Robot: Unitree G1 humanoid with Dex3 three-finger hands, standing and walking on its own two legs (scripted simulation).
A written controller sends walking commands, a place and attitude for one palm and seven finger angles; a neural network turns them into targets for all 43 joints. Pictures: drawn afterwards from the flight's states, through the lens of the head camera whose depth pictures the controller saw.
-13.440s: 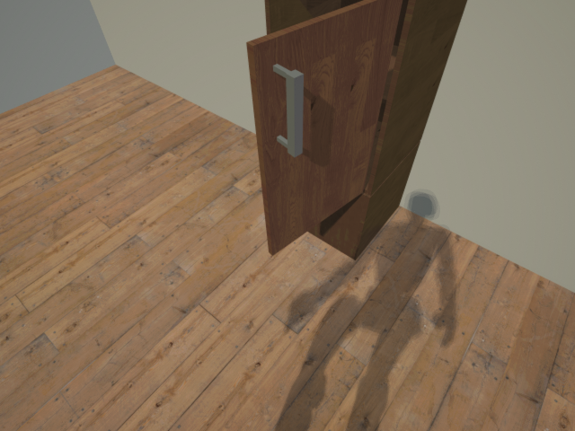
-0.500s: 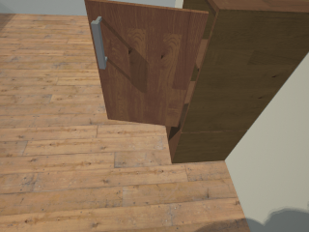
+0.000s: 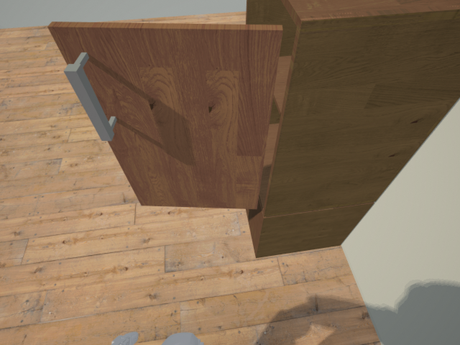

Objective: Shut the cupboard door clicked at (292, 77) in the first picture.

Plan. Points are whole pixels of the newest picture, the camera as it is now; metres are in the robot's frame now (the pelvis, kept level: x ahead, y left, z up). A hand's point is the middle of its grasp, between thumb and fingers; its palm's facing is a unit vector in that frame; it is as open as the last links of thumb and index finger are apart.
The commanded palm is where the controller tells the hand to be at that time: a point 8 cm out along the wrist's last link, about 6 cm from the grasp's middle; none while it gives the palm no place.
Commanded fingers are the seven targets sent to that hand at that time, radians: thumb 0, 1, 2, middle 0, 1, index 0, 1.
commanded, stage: come to a stop and stand still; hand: left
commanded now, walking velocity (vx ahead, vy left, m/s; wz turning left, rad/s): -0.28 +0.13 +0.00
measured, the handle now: (96, 99) +0.53 +0.28 +0.12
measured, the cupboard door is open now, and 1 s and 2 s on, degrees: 79 79 79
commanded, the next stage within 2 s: look again from close up in 0.88 s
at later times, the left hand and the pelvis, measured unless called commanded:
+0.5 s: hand out of the picture +0.07 +0.21 -0.18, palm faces +0.03 -0.97 -0.26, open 7.4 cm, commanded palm none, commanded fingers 0.00 0.90 0.90 -0.20 -0.30 -0.20 -0.30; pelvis +0.04 +0.01 -0.01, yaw -2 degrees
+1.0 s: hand out of the picture +0.07 +0.16 -0.17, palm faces +0.01 -0.98 -0.21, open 7.3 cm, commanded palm none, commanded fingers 0.00 0.90 0.90 -0.20 -0.30 -0.20 -0.30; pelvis +0.04 -0.01 +0.00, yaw -2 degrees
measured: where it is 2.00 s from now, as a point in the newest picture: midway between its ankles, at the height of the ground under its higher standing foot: outside the picture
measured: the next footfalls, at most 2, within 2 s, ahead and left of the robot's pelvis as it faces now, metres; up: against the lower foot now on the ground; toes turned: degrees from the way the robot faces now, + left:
left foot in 0.18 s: +0.16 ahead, +0.14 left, +0.00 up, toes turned +3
right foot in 0.52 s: +0.03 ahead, -0.11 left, +0.00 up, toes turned -4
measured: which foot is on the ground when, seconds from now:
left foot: up 0.00-0.16, down 0.18-0.52, up 0.54-0.72, down 0.74-1.00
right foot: down 0.00-0.20, up 0.22-0.50, down 0.52-1.00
